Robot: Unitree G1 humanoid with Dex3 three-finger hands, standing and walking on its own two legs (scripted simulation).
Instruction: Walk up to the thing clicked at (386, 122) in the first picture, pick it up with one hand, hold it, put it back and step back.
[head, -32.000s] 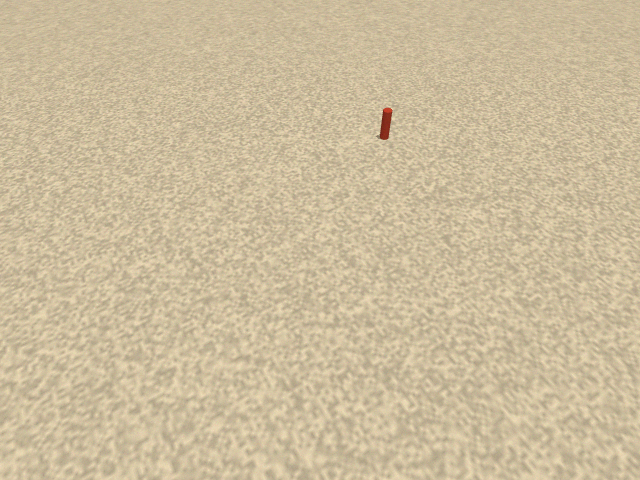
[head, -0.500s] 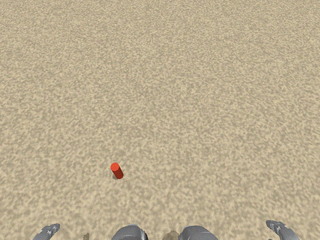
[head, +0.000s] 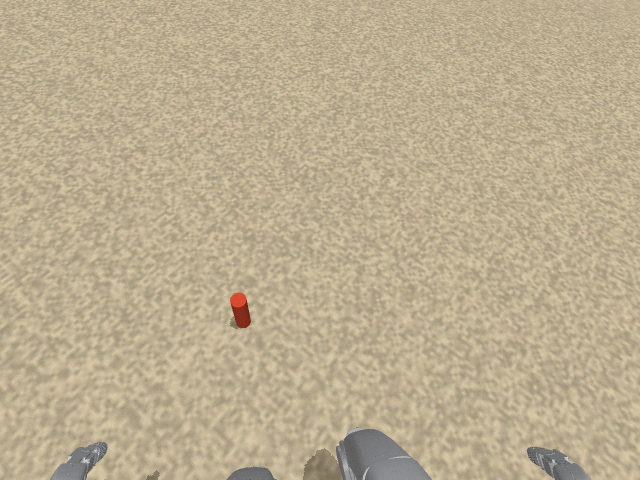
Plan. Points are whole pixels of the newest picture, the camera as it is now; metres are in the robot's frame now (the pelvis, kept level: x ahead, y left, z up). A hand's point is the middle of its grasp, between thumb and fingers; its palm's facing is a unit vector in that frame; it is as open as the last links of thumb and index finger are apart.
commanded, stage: step back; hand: left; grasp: from the side
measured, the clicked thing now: (241, 311) +0.61 +0.19 -0.68
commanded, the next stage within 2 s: none
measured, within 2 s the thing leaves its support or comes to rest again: neither
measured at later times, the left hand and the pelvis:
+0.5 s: hand out of the picture -0.05 +0.22 -0.13, palm faces -0.03 -0.91 -0.42, open 7.4 cm; pelvis -0.16 -0.05 +0.00, yaw -2 degrees
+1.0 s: hand out of the picture -0.24 +0.20 -0.16, palm faces -0.05 -0.91 -0.41, open 7.4 cm; pelvis -0.34 -0.07 -0.02, yaw -3 degrees
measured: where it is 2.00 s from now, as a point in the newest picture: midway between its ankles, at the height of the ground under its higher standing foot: outside the picture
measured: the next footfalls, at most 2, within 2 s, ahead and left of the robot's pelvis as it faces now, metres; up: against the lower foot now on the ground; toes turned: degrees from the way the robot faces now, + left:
right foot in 0.28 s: -0.09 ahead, -0.16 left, +0.00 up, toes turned -2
left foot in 0.62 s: -0.18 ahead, +0.07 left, +0.00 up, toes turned +0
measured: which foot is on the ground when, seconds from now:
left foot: down 0.00-0.30, up 0.32-0.60, down 0.62-1.00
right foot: up 0.00-0.26, down 0.28-0.64, up 0.66-0.98, down 1.00-1.00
